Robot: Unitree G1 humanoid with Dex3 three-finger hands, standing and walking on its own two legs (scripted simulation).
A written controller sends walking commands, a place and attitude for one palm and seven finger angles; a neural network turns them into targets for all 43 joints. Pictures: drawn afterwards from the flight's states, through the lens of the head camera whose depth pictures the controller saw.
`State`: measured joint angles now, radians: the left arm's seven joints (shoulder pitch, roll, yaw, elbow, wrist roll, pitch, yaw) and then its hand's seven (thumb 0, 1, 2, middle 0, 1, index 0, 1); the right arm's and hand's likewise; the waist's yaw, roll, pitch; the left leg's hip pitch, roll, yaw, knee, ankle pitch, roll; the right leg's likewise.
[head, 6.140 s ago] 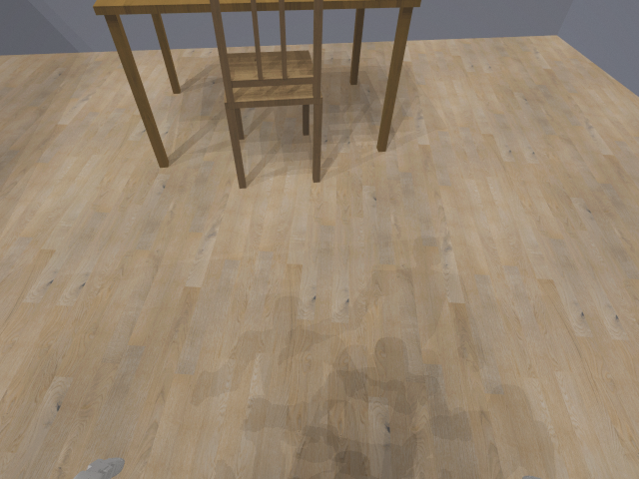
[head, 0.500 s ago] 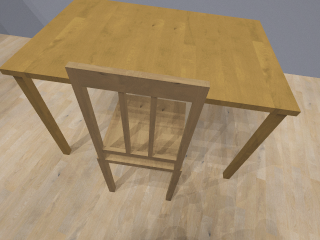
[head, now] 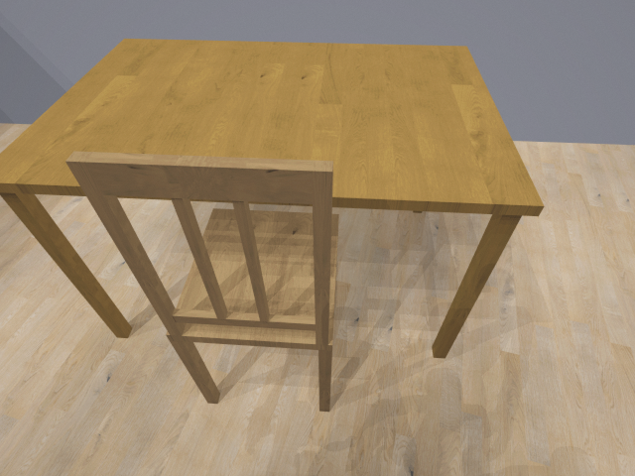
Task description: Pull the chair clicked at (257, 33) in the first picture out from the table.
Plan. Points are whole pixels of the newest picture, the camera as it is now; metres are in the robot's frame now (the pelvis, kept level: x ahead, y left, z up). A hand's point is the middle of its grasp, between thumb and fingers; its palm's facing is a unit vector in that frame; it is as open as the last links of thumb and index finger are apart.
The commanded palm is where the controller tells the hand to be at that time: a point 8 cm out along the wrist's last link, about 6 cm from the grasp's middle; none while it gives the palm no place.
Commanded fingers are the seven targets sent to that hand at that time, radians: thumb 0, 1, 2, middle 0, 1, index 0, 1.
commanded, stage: come to a stop and stand still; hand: left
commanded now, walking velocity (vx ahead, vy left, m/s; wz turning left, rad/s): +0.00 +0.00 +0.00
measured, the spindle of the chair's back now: (204, 265) +0.47 +0.23 -0.07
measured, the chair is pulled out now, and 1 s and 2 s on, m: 0.00 0.00 0.00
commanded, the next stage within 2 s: look again from close up in 0.70 s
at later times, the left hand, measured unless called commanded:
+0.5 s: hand out of the picture -0.01 +0.14 -0.18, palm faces +0.07 -0.99 -0.15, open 7.4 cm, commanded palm none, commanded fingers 0.00 0.90 0.90 -0.20 -0.30 -0.20 -0.30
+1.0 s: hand out of the picture +0.03 +0.20 -0.18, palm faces +0.01 -0.98 -0.20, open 7.4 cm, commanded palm none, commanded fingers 0.00 0.90 0.90 -0.20 -0.30 -0.20 -0.30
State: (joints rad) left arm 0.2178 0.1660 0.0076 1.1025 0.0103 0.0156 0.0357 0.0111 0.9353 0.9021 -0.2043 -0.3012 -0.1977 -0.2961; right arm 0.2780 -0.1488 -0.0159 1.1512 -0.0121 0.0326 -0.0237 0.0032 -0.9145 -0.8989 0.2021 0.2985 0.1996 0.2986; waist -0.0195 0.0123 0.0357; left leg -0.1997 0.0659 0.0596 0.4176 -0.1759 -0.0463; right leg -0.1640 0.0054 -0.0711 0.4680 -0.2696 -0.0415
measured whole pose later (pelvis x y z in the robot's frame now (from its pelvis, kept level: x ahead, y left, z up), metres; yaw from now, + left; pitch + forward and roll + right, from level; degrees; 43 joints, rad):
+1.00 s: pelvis +0.03 +0.03 -0.01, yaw +0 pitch -1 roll -1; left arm 0.30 0.14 -0.01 1.08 0.02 -0.01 0.05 0.01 0.91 0.90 -0.20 -0.30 -0.20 -0.30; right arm 0.28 -0.17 -0.01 1.05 -0.01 -0.01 -0.03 0.01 -0.93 -0.90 0.20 0.30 0.20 0.30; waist -0.01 0.02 0.03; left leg -0.25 0.04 0.05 0.58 -0.31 0.00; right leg -0.17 -0.01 -0.06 0.53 -0.34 0.00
